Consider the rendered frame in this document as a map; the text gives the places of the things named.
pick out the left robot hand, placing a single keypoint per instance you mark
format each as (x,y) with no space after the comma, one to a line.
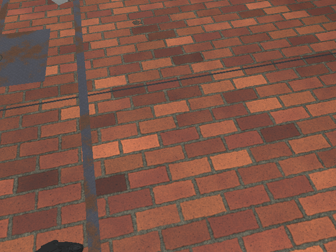
(55,246)

